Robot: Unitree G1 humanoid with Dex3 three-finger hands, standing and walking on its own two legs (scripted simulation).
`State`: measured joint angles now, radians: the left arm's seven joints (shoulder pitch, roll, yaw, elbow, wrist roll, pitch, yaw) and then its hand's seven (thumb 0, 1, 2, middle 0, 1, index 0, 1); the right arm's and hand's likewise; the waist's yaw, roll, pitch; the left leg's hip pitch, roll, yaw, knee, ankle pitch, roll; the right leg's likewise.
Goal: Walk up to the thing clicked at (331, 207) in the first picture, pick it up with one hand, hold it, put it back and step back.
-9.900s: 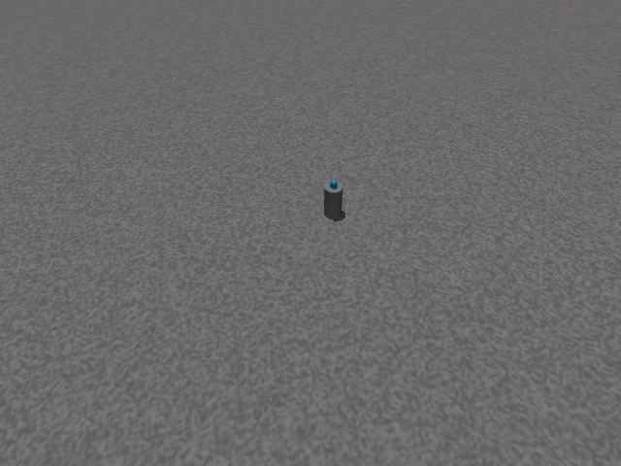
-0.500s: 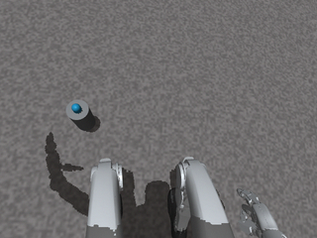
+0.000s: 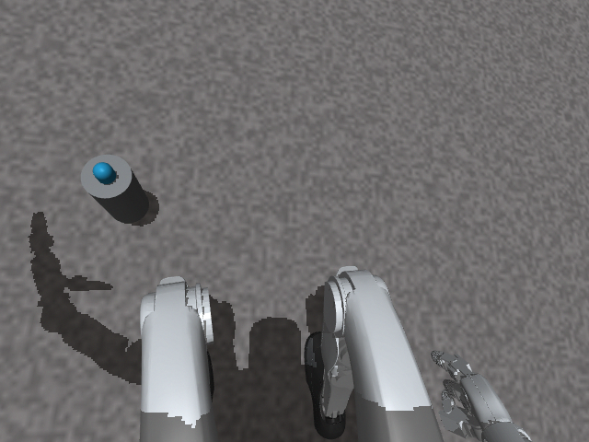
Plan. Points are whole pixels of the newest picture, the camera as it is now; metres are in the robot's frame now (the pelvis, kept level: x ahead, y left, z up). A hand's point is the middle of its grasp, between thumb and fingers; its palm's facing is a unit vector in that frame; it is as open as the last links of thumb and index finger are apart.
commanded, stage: go down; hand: left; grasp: from the side
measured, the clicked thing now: (116, 189) +0.51 +0.29 -0.30
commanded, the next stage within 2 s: approach in 0.36 s
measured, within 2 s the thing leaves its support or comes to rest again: neither
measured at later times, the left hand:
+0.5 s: hand out of the picture +0.42 +0.46 +0.01, palm faces +0.30 -0.95 -0.06, open 17.0 cm
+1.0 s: hand (13, 187) +0.47 +0.40 -0.18, palm faces +0.31 -0.95 +0.01, open 17.6 cm
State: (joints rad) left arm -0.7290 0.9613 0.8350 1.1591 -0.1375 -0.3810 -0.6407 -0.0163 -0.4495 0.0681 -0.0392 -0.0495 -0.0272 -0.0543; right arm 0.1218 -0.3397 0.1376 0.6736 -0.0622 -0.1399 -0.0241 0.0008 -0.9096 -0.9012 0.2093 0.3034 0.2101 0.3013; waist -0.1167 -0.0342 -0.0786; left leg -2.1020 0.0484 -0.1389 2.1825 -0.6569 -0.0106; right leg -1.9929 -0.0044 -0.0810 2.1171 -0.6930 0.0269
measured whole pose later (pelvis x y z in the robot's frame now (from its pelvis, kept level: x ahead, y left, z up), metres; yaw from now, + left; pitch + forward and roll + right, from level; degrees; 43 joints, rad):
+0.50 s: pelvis +0.00 +0.00 -0.03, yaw -2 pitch +31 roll -11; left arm -0.76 1.07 0.88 1.14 -0.15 -0.34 -0.67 -0.02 -0.43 0.09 -0.04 -0.07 -0.03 -0.08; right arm 0.12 -0.37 0.18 0.65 -0.07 -0.12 -0.02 0.00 -0.91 -0.90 0.21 0.30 0.21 0.30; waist -0.14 -0.05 -0.04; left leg -2.18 0.05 -0.18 2.28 -0.67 0.00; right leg -2.04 0.01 -0.11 2.19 -0.70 0.03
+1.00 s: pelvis -0.01 +0.01 -0.08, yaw -7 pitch +24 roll -14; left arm -0.81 1.12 0.86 1.41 -0.09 -0.64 -0.49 -0.02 -0.60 0.05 -0.07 -0.10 -0.06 -0.10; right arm 0.00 -0.37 0.36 0.57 -0.21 -0.03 0.02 0.00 -0.90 -0.90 0.21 0.30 0.21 0.30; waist -0.24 -0.19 0.15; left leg -2.25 0.05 -0.28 2.48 -0.69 -0.01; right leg -2.09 0.05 -0.17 2.33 -0.69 0.05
